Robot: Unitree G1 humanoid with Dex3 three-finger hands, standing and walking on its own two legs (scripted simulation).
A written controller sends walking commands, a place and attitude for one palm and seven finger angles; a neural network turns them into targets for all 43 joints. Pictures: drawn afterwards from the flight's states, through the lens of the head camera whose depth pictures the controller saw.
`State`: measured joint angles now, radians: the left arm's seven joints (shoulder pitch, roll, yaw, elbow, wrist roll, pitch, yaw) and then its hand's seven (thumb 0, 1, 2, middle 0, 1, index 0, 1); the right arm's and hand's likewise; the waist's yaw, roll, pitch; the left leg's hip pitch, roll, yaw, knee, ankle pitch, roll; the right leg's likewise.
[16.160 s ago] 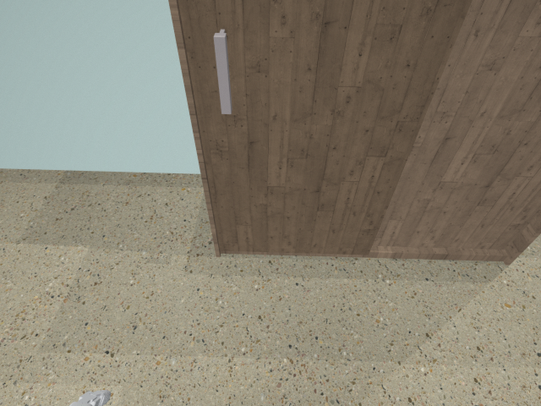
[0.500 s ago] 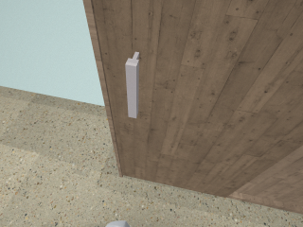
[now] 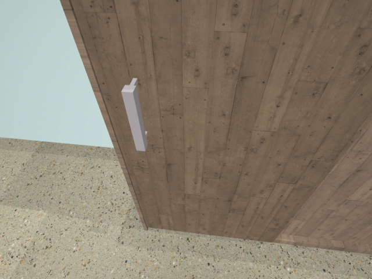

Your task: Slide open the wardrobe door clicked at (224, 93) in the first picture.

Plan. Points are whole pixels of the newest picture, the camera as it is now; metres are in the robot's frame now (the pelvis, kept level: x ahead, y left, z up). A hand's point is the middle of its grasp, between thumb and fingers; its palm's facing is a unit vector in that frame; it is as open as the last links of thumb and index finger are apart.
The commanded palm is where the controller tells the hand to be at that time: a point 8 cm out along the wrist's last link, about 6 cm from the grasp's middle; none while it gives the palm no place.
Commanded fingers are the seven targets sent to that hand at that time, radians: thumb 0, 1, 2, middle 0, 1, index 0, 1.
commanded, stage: come to a stop and stand still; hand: left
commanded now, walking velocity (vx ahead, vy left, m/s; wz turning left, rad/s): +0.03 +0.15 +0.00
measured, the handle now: (138, 116) +0.47 +0.16 +0.10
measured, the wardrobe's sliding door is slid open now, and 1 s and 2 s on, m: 0.00 0.00 0.00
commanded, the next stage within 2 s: none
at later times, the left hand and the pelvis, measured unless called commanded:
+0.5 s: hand out of the picture +0.01 +0.26 -0.18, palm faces +0.08 -0.96 -0.26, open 7.4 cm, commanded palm none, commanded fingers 0.00 0.90 0.90 -0.20 -0.30 -0.20 -0.30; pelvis -0.03 +0.06 -0.01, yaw +2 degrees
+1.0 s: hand out of the picture -0.21 +0.25 -0.19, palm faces +0.08 -0.98 -0.18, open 7.4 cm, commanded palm none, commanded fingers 0.00 0.90 0.90 -0.20 -0.30 -0.20 -0.30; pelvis -0.12 +0.08 -0.01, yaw +0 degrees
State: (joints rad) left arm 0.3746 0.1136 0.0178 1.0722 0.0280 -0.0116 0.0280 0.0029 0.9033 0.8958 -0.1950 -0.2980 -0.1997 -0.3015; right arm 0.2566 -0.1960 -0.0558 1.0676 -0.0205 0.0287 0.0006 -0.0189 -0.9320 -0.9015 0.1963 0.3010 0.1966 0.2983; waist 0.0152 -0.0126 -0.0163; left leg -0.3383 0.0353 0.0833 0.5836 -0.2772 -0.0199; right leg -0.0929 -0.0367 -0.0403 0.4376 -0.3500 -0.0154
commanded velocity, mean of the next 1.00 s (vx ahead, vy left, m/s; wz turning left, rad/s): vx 0.06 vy -0.01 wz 0.00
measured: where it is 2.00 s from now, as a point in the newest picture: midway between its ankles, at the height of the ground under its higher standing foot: outside the picture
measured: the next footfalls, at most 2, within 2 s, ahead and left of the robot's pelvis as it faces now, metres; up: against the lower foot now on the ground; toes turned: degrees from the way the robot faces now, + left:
left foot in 0.16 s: +0.05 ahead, +0.14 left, +0.00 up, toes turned +8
left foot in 1.02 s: -0.06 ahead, +0.18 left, +0.00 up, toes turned +4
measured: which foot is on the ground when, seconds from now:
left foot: up 0.00-0.14, down 0.16-0.86, up 0.88-1.00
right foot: down 0.00-1.00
